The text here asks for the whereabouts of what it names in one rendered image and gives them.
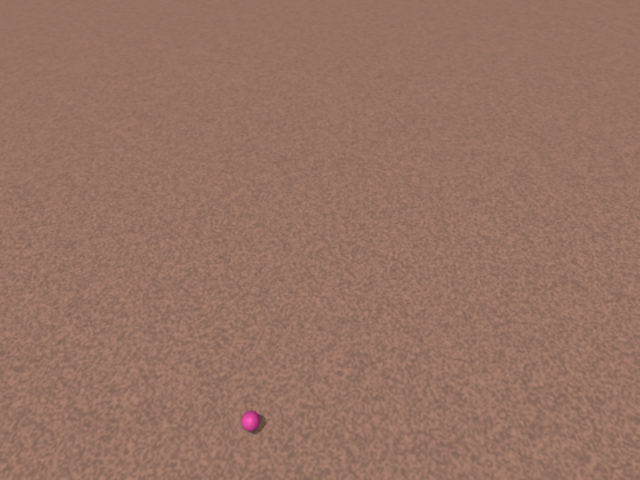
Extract ball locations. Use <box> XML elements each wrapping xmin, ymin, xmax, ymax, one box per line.
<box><xmin>241</xmin><ymin>411</ymin><xmax>260</xmax><ymax>432</ymax></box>

